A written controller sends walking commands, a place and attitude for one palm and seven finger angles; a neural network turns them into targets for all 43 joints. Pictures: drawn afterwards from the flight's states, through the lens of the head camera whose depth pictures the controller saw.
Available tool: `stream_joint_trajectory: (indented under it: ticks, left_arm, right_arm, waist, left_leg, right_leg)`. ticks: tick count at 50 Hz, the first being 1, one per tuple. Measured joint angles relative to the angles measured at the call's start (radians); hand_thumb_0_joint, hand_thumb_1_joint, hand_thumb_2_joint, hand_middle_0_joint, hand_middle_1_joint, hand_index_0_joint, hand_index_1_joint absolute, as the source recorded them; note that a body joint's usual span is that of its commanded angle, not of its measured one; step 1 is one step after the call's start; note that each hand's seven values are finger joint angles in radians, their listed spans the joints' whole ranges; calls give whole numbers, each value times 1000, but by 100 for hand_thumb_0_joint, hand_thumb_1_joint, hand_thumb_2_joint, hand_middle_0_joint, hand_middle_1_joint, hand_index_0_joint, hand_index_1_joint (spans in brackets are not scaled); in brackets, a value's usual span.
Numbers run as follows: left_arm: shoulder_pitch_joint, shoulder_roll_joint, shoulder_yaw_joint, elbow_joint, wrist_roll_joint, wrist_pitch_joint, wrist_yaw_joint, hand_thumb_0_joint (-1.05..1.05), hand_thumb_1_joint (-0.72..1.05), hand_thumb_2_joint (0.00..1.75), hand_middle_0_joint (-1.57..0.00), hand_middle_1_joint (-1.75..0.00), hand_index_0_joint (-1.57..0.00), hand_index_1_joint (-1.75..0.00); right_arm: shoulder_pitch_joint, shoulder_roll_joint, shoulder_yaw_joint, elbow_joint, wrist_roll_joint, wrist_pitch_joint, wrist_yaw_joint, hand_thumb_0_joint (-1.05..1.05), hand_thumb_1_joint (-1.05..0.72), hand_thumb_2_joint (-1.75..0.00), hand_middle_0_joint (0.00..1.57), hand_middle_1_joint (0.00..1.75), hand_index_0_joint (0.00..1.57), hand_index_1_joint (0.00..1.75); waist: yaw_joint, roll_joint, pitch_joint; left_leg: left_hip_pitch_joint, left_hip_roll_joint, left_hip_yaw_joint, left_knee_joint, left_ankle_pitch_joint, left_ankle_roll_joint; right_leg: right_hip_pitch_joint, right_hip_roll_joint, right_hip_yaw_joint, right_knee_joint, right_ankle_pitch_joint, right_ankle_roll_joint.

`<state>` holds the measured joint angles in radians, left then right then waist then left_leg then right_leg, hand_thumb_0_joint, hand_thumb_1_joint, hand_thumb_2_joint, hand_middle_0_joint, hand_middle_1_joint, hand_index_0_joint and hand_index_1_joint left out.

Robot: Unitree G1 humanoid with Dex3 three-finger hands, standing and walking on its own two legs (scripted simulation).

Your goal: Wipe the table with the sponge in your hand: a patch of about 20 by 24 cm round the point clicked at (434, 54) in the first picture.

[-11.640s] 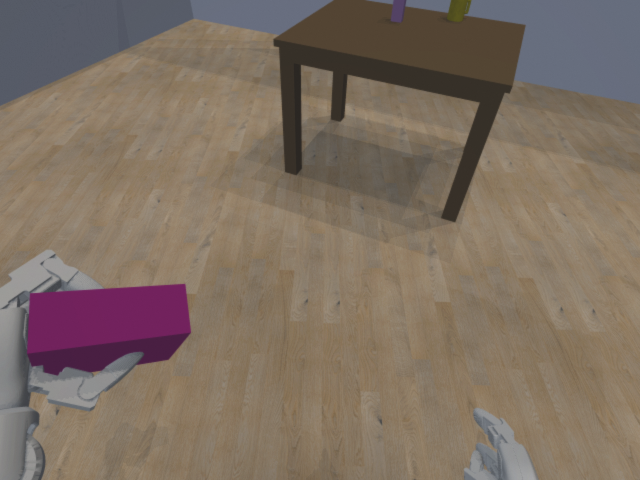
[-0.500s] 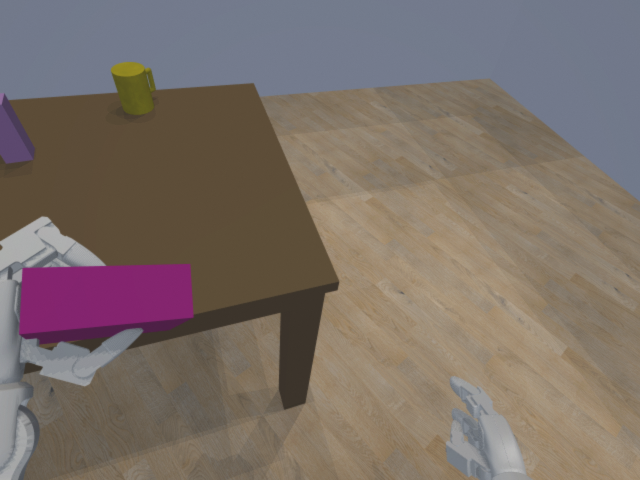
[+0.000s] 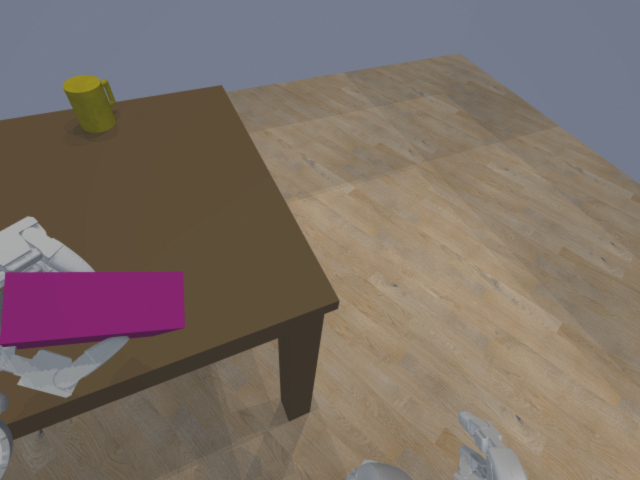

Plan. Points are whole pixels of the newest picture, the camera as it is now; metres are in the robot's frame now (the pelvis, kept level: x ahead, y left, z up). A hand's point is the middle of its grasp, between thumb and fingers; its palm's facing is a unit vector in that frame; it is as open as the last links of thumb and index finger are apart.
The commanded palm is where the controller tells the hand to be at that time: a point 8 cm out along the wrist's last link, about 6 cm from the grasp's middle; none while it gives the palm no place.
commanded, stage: shuffle to correct the standing spot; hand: left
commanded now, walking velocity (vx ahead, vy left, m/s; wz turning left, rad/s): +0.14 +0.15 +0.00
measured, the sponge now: (120, 309) +0.24 +0.20 +0.16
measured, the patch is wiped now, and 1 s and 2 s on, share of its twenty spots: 0.00 0.00 0.00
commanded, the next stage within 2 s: come to a stop and stand still in 0.26 s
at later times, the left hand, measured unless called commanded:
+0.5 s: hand out of the picture +0.26 +0.32 +0.18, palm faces +0.43 -0.80 -0.42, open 9.1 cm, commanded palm +0.20 +0.35 +0.18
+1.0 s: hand out of the picture +0.27 +0.33 +0.19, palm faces +0.41 -0.82 -0.41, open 9.1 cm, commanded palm +0.20 +0.35 +0.18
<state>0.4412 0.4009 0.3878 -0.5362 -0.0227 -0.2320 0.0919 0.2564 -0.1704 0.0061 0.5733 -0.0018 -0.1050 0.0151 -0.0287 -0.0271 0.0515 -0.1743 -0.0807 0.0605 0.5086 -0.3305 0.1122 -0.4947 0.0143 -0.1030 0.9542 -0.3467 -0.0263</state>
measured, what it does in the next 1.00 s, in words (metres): steps on the spot: right foot, then left foot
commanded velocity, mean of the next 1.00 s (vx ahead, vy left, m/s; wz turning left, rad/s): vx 0.02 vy -0.01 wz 0.00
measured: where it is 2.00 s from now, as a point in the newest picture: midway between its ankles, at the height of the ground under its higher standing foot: outside the picture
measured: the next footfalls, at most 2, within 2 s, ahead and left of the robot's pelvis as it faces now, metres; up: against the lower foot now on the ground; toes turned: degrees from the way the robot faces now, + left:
right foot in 0.10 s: +0.10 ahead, -0.07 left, +0.00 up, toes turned -2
left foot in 0.40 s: +0.10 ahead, +0.21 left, +0.00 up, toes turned +0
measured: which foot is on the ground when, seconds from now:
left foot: down 0.00-0.10, up 0.12-0.38, down 0.40-1.00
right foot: up 0.00-0.08, down 0.10-1.00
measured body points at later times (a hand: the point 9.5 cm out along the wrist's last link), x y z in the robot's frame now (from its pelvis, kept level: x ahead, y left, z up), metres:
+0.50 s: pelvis +0.04 +0.07 -0.01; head +0.05 +0.08 +0.44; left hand +0.23 +0.36 +0.21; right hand +0.22 -0.17 -0.07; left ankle +0.06 +0.22 -0.73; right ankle +0.06 -0.07 -0.73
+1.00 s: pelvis +0.03 +0.07 +0.00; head +0.05 +0.08 +0.45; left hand +0.25 +0.37 +0.21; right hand +0.20 -0.17 -0.07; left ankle +0.06 +0.22 -0.73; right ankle +0.06 -0.07 -0.73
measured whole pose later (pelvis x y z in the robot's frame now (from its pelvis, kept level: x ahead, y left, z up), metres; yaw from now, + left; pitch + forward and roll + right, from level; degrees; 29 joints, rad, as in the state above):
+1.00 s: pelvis +0.03 +0.07 +0.00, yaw -1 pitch -2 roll +0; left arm 0.30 0.41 0.43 -0.38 -0.05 -0.21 0.08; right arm 0.21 -0.23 -0.03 0.60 0.01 -0.16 -0.02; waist 0.01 0.00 0.07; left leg -0.25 0.09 0.07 0.51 -0.22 -0.04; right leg -0.25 -0.06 -0.06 0.48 -0.20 0.03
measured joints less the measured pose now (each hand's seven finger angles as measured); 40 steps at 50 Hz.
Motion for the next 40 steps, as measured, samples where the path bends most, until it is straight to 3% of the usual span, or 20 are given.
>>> stream_joint_trajectory:
  ticks: [4,5,6,8,11,13,16,20,23,27,32,40]
  left_arm:
    - [59,54,17,-6,-13,-9,-11,-1,-42,104,-84,-137,-85,-137]
    - [60,78,26,-6,-15,-11,-12,-1,-42,104,-84,-137,-85,-137]
    - [44,82,29,3,-17,-18,-14,-1,-42,104,-84,-137,-85,-137]
    - [22,62,39,24,-25,-24,-12,-1,-42,104,-84,-137,-85,-137]
    - [13,6,44,23,-18,-8,1,-1,-42,104,-84,-137,-85,-137]
    - [8,-33,23,13,-9,4,13,-1,-42,104,-84,-137,-85,-137]
    - [2,-56,-16,-12,-2,16,26,-1,-42,104,-83,-137,-85,-137]
    - [-2,-49,-34,-30,2,11,26,-1,-42,104,-83,-137,-85,-137]
    - [-35,-5,-2,13,0,7,24,-1,-42,104,-83,-137,-85,-137]
    - [-65,10,30,70,-2,31,24,-1,-42,104,-83,-137,-85,-137]
    - [-57,-30,-3,36,-7,56,22,-1,-42,104,-83,-137,-84,-137]
    - [-33,-30,-30,9,-10,57,18,-1,-42,104,-83,-137,-84,-138]
  right_arm:
    - [21,-18,0,-20,3,13,-12,1,-90,-90,20,30,20,30]
    - [27,-22,-4,-24,7,16,-14,1,-90,-90,20,30,20,30]
    - [15,-33,-10,-12,9,20,-14,1,-90,-90,20,30,20,30]
    - [-21,-49,-22,25,4,37,-9,1,-90,-90,20,30,20,30]
    - [-39,-55,-29,49,2,53,1,1,-90,-90,20,30,20,30]
    - [-38,-55,-25,53,-2,43,-8,1,-91,-90,20,30,20,30]
    - [-37,-56,-22,52,-10,10,-36,1,-91,-90,20,30,20,30]
    - [-42,-83,-40,21,-7,-33,-66,1,-90,-90,20,30,20,30]
    - [-70,-53,-43,18,10,-28,-75,1,-91,-90,20,30,20,30]
    - [-71,-3,-13,5,17,-33,-62,1,-91,-90,20,30,20,30]
    - [-49,51,28,3,5,-41,-37,1,-90,-90,20,30,20,30]
    - [-36,54,39,18,2,-29,-30,1,-90,-90,21,30,21,30]
  waist:
    - [-16,35,-8]
    - [-22,32,-12]
    - [-15,48,-6]
    - [5,64,12]
    - [42,29,3]
    - [49,-3,-9]
    - [55,-56,-15]
    - [41,-19,-21]
    - [40,-25,-4]
    - [34,-11,-1]
    - [43,-28,3]
    - [46,-13,4]
  left_leg:
    - [-20,-7,-5,59,-40,-4]
    - [-65,-15,-7,150,-65,-27]
    - [-133,-5,-14,301,-91,-50]
    - [-260,13,-51,591,-108,-80]
    - [-381,71,-90,758,-63,-98]
    - [-392,124,-96,659,-18,-100]
    - [-295,160,-62,354,13,-93]
    - [-131,157,-29,65,79,-102]
    - [-117,143,-9,91,65,-158]
    - [-106,156,-11,87,54,-154]
    - [-86,163,-8,37,79,-151]
    - [-77,187,-26,0,101,-164]
  right_leg:
    - [105,3,-65,-311,125,-16]
    - [147,-4,-70,-376,131,-50]
    - [144,1,-80,-364,88,-71]
    - [131,9,-87,-316,61,-73]
    - [130,-3,-57,-313,72,-54]
    - [137,-27,-41,-329,79,-43]
    - [145,-82,-11,-326,70,-20]
    - [153,-110,-2,-282,36,25]
    - [170,-128,22,-275,31,55]
    - [212,-111,17,-349,67,66]
    - [245,-97,17,-430,109,59]
    - [277,-65,1,-508,148,53]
